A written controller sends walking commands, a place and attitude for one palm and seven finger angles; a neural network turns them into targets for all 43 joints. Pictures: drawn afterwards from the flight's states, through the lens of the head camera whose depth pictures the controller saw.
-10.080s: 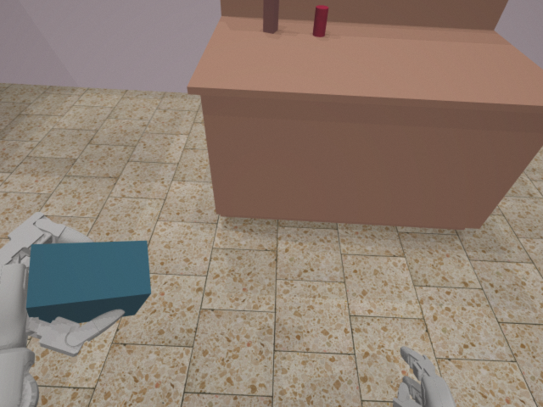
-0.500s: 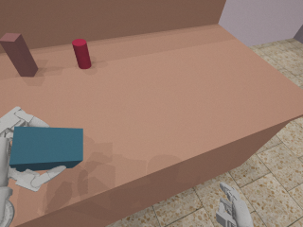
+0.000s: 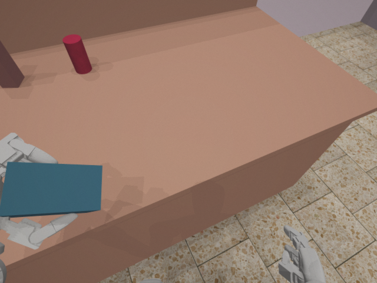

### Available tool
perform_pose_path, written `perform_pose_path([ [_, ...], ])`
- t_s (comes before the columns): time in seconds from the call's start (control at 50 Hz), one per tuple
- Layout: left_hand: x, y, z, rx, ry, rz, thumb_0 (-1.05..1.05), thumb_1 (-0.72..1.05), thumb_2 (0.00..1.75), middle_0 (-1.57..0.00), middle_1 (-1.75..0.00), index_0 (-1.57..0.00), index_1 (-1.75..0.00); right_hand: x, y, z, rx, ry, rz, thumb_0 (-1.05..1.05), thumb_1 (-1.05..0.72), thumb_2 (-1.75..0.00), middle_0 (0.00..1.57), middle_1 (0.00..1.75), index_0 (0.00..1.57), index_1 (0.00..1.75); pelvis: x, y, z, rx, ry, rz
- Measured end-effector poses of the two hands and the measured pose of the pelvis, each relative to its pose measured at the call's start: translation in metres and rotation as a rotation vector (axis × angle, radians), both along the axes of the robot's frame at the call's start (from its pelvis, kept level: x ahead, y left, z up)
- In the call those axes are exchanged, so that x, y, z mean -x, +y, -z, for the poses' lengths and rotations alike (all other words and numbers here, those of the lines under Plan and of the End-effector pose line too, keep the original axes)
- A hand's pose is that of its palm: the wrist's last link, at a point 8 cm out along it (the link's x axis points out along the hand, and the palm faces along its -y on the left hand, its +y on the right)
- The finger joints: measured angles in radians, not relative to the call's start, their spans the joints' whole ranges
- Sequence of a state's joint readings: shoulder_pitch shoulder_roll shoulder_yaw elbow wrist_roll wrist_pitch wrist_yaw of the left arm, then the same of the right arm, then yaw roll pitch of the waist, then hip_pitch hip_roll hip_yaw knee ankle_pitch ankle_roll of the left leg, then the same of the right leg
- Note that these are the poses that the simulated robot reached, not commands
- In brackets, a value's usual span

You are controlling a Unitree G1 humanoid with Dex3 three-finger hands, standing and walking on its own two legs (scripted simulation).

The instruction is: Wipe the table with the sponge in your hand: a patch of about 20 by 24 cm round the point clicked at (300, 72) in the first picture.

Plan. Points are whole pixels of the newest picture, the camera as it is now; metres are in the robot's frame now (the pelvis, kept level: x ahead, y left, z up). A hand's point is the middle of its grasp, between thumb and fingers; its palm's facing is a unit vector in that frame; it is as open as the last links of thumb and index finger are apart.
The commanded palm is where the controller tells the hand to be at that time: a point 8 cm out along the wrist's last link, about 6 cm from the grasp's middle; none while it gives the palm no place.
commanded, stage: come to a stop and stand still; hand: left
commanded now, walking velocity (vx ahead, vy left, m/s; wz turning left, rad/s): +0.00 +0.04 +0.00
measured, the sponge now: (67, 191) +0.22 +0.20 +0.15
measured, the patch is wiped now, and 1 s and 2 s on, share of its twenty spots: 0.00 0.00 0.00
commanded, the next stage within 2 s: look again from close up in 1.38 s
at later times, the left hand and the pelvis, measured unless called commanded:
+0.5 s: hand (23, 183) +0.24 +0.28 +0.14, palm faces +0.29 -0.86 -0.43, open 10.4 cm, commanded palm +0.17 +0.32 +0.19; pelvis +0.01 +0.04 +0.00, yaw -1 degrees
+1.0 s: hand (23, 184) +0.23 +0.26 +0.16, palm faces +0.37 -0.85 -0.38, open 10.4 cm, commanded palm +0.17 +0.30 +0.19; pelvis +0.00 +0.02 +0.01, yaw +0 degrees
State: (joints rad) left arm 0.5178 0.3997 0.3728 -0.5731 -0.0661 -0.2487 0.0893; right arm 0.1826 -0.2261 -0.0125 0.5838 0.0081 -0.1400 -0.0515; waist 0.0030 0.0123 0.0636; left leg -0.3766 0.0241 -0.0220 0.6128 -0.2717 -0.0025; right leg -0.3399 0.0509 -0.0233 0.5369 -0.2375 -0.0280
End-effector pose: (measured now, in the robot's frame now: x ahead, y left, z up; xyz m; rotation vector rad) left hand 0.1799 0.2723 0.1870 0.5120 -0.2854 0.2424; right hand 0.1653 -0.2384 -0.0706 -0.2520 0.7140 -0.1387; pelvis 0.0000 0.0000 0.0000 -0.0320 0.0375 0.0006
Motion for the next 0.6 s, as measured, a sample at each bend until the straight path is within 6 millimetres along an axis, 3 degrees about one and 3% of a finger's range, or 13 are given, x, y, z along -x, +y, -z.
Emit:
perform_pose_path([
  [0.12,-0.001,0.020,0.007,0.023,0.038,-0.065,-0.01,-0.51,1.01,-0.69,-1.36,-0.70,-1.36,0.016,0.001,-0.009,0.023,0.021,0.029,0.01,-0.90,-0.90,0.20,0.30,0.20,0.30,0.001,0.007,-0.008,-0.017,-0.020,0.000],
  [0.18,-0.013,0.034,-0.021,-0.131,-0.087,-0.021,-0.01,-0.51,1.01,-0.69,-1.36,-0.70,-1.36,0.018,0.015,-0.010,0.029,0.011,-0.052,0.01,-0.90,-0.90,0.20,0.30,0.20,0.30,0.007,0.006,-0.005,-0.008,-0.020,-0.022],
  [0.24,-0.022,0.053,-0.039,-0.143,-0.202,-0.049,-0.01,-0.51,1.01,-0.69,-1.36,-0.70,-1.36,0.018,0.026,-0.010,0.009,0.007,-0.108,0.01,-0.90,-0.90,0.20,0.30,0.20,0.30,0.009,0.009,-0.003,-0.004,-0.007,-0.001],
  [0.3,-0.024,0.054,-0.028,-0.057,-0.192,-0.047,-0.01,-0.51,1.01,-0.69,-1.36,-0.70,-1.36,0.017,0.033,-0.014,-0.016,-0.025,-0.089,0.01,-0.90,-0.90,0.21,0.30,0.20,0.30,0.005,0.020,-0.003,-0.004,-0.007,0.025],
  [0.4,-0.023,0.037,0.015,0.058,-0.015,0.013,-0.01,-0.51,1.01,-0.69,-1.36,-0.70,-1.36,0.015,0.044,-0.018,-0.015,-0.039,-0.043,0.01,-0.90,-0.90,0.21,0.30,0.20,0.30,-0.004,0.037,-0.005,-0.010,-0.023,0.038],
  [0.46,-0.023,0.042,0.030,0.060,0.061,0.001,-0.01,-0.51,1.01,-0.69,-1.36,-0.70,-1.36,0.011,0.051,-0.016,-0.008,-0.019,-0.042,0.01,-0.90,-0.90,0.21,0.30,0.20,0.30,-0.006,0.042,-0.005,-0.012,-0.030,0.032],
  [0.52,-0.023,0.055,0.029,0.040,0.072,-0.046,-0.01,-0.51,1.01,-0.69,-1.36,-0.70,-1.36,0.005,0.060,-0.014,-0.011,-0.005,-0.060,0.01,-0.90,-0.90,0.21,0.30,0.20,0.30,-0.006,0.044,-0.004,-0.010,-0.037,0.023],
  [0.6,-0.020,0.063,0.013,0.013,0.021,-0.100,-0.01,-0.51,1.01,-0.69,-1.36,-0.70,-1.36,-0.005,0.070,-0.010,-0.038,-0.010,-0.094,0.01,-0.90,-0.90,0.21,0.30,0.20,0.30,-0.006,0.045,-0.004,-0.008,-0.047,0.015],
])
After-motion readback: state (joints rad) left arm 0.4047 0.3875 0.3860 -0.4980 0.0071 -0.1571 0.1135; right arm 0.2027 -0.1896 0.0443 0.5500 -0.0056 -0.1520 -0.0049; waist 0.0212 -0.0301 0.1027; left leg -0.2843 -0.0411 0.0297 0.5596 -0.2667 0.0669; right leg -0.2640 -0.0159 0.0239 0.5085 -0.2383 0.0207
